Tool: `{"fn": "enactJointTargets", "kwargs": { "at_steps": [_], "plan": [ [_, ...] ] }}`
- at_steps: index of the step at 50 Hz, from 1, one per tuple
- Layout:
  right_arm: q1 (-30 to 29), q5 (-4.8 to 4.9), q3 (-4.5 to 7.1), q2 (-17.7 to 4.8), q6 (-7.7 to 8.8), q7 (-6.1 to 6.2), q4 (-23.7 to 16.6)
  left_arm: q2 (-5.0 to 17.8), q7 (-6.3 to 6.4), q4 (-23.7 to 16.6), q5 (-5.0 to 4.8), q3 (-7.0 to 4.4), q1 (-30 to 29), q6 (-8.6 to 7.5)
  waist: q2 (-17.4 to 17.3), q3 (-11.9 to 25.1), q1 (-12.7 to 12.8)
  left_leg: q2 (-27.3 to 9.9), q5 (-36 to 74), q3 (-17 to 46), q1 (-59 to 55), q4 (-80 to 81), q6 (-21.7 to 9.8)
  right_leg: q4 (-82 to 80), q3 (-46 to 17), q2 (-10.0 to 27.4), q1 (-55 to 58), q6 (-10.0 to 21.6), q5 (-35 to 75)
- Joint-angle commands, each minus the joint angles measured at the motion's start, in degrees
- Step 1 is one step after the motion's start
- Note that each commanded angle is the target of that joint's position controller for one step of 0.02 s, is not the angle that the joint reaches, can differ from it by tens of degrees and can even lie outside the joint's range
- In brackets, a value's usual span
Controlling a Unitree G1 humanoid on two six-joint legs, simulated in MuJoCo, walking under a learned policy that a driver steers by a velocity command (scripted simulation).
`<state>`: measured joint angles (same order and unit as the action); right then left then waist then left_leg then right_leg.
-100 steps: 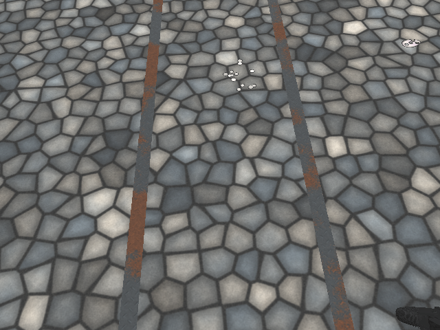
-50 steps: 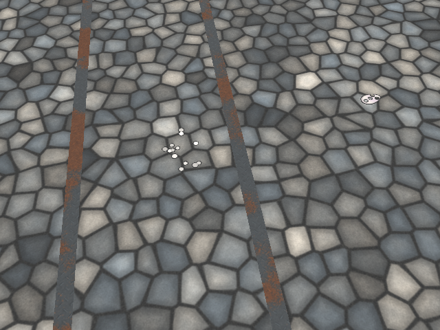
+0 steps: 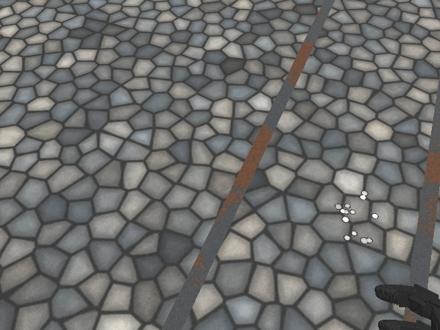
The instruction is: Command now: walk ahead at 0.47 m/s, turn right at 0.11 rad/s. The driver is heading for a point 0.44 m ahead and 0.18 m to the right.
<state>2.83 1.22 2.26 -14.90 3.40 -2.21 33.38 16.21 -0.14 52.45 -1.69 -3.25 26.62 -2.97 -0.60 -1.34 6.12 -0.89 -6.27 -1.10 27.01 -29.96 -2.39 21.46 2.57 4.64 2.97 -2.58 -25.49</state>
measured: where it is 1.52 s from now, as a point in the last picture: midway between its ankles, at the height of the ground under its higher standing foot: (274, 327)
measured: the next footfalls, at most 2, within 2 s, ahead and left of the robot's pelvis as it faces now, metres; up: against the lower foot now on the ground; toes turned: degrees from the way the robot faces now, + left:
right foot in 0.52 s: +0.41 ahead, -0.16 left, +0.00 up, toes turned -19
left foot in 0.96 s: +0.60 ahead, +0.01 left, +0.00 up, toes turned -21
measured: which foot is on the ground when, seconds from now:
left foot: down 0.00-0.52, up 0.54-0.94, down 0.96-1.00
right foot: down 0.00-0.00, up 0.02-0.50, down 0.52-1.00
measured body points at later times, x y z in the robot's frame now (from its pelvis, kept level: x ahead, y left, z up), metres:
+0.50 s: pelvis +0.26 -0.02 +0.00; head +0.29 -0.05 +0.44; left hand +0.52 +0.15 -0.09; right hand +0.21 -0.31 -0.13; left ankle +0.11 +0.12 -0.72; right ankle +0.38 -0.15 -0.72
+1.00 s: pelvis +0.45 -0.08 +0.01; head +0.47 -0.08 +0.46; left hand +0.66 +0.13 -0.11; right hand +0.49 -0.37 -0.10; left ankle +0.57 +0.02 -0.72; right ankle +0.38 -0.15 -0.72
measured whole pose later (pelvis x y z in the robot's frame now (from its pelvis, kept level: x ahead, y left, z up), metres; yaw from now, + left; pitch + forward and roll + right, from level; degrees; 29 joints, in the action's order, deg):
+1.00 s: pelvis +0.45 -0.08 +0.01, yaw -21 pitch +1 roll -1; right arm 8.3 -1.0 2.3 -15.0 2.2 0.5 45.1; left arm 14.9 -0.1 46.7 0.8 -1.9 9.7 -1.4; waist -1.4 -1.2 0.8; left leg -2.6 -7.0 1.4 21.5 -28.3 1.1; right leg 27.7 -0.4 -4.6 -10.4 3.0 -18.1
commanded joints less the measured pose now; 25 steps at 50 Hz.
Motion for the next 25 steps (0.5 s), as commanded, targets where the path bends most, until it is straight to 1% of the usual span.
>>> {"fn": "enactJointTargets", "kwargs": {
  "at_steps": [1,2,3,4,5,6,7,8,10,12,14,16,18,20,21,22,23,24,25],
  "plan": [
    [24.5,-1.73,6.32,-18.4,0.04,1.75,1.9,1.1,-0.02,-7.1,1.35,1.18,-0.1,-1.79,-13.3,21.6,-13.0,-21.8,-12.6,31.6,-53.1,5.1,-12.7,41.9,-1.0,-3.7,-38.7,2.9,3.3],
    [25.0,-2.08,4.96,-13.3,0.21,1.70,2.0,5.9,0.00,-6.0,-0.24,-0.08,-2.3,-2.70,-11.6,23.2,-14.6,-23.3,-17.8,41.2,-48.4,12.0,-13.6,50.9,-10.0,-4.1,-42.7,3.0,-6.7],
    [21.1,-1.68,3.82,-10.7,0.48,1.56,2.5,9.0,-0.15,-7.7,-1.59,-1.27,-6.0,-2.84,-10.3,13.5,-13.3,-21.6,-17.2,31.9,-41.6,12.9,-11.3,53.4,-9.7,-1.4,-47.0,3.7,-2.9],
    [17.5,-1.23,3.20,-8.6,0.71,1.52,2.8,8.3,-0.05,-8.2,-1.32,-1.16,-8.4,-2.71,-8.1,8.5,-11.5,-19.0,-14.1,24.6,-34.6,14.2,-9.9,51.8,-8.1,1.1,-46.5,4.0,1.9],
    [14.2,-1.26,2.73,-6.8,1.03,1.36,3.1,7.6,0.08,-8.2,-0.41,-1.28,-9.4,-2.35,-6.9,4.8,-9.7,-16.7,-10.6,19.4,-28.5,16.4,-9.1,49.0,-7.8,2.5,-44.9,3.8,5.7],
    [11.8,-1.64,2.44,-5.5,1.63,1.28,3.3,6.8,0.13,-7.6,-0.13,-1.51,-8.2,-1.50,-7.9,3.1,-7.7,-14.8,-7.0,14.7,-23.8,18.5,-8.3,47.2,-8.3,3.8,-41.4,3.7,8.6],
    [10.3,-1.80,2.52,-4.9,2.19,1.24,3.7,5.4,0.10,-7.1,-0.24,-1.33,-6.9,-0.63,-7.6,2.3,-6.4,-14.3,-4.6,11.9,-20.9,20.4,-8.2,46.7,-8.2,3.9,-39.0,3.3,10.3],
    [9.8,-1.78,2.66,-4.8,2.80,1.26,4.3,3.9,0.10,-6.9,-0.26,-1.11,-6.6,0.11,-6.3,1.5,-5.7,-14.3,-1.4,9.5,-19.2,21.6,-8.6,46.2,-8.2,3.9,-38.5,3.0,11.2],
    [9.3,-2.00,3.04,-5.4,3.51,1.47,5.6,3.2,0.23,-7.8,-0.05,-1.15,-8.2,1.04,-4.3,-0.7,-4.9,-14.3,3.7,4.9,-18.0,23.2,-8.7,43.8,-9.0,3.7,-40.7,2.3,14.3],
    [10.0,-2.25,3.39,-6.2,3.59,1.87,6.9,2.9,0.06,-9.0,0.18,-1.07,-11.0,1.14,-3.2,-2.0,-5.2,-14.0,6.5,1.0,-19.1,23.6,-8.5,38.2,-9.7,3.4,-43.2,1.8,19.6],
    [10.1,-2.08,3.63,-7.2,3.42,2.24,7.5,2.5,-0.76,-10.1,0.42,-0.74,-14.2,0.76,-2.5,-2.9,-5.9,-12.9,7.6,-3.2,-19.3,24.1,-7.7,30.1,-8.1,2.8,-42.1,2.0,26.0],
    [11.4,-1.73,4.03,-8.5,3.14,2.66,8.4,1.9,-1.68,-11.7,0.61,-0.18,-18.9,0.52,-1.4,-4.3,-7.7,-13.3,8.1,-6.0,-20.2,24.8,-7.3,24.0,-5.1,2.3,-41.1,2.6,29.4],
    [13.4,-1.19,4.44,-9.7,2.57,2.88,9.5,1.7,-2.41,-13.6,0.57,0.12,-22.7,0.48,-0.5,-5.4,-9.1,-14.5,9.0,-7.5,-23.8,24.2,-7.0,19.7,-3.8,2.1,-42.0,3.6,29.3],
    [14.8,-0.52,4.80,-10.5,1.70,2.91,10.5,2.3,-3.06,-15.3,0.49,0.08,-25.3,0.50,-0.5,-5.9,-9.7,-15.6,11.7,-8.7,-28.7,22.1,-6.3,16.8,-2.5,1.6,-43.4,4.9,26.5],
    [15.1,-0.24,4.98,-11.0,1.20,2.94,10.8,2.7,-3.35,-16.1,0.51,-0.05,-26.0,0.52,-0.8,-5.6,-9.6,-16.0,15.5,-9.3,-30.8,20.2,-5.9,15.8,-1.4,0.9,-43.1,5.7,24.1],
    [14.9,-0.08,5.16,-11.8,0.72,3.02,10.9,3.4,-3.56,-16.8,0.52,-0.38,-25.8,0.59,-1.6,-4.6,-8.9,-16.0,23.9,-10.2,-32.2,17.3,-5.3,15.1,0.2,-0.6,-41.1,6.7,21.4],
    [14.7,0.10,5.39,-12.8,0.23,3.18,10.9,4.4,-3.61,-17.2,0.49,-0.93,-24.5,0.77,-2.9,-2.4,-7.7,-15.9,34.7,-10.9,-33.4,13.0,-4.6,15.3,2.2,-2.7,-37.6,7.9,18.2],
    [14.3,0.29,5.54,-13.6,-0.35,3.33,10.7,6.0,-3.52,-16.7,0.35,-1.85,-20.6,1.01,-4.0,0.7,-5.2,-15.5,44.1,-11.6,-33.8,6.1,-3.9,15.7,3.9,-5.1,-31.8,9.2,15.1],
    [13.4,0.61,5.41,-13.7,-0.83,3.45,10.5,8.5,-3.13,-15.0,0.14,-3.36,-12.8,1.20,-3.8,5.0,-0.6,-13.9,47.2,-12.8,-30.8,-4.9,-2.5,13.2,4.9,-7.9,-20.9,11.1,15.8]
  ]
}}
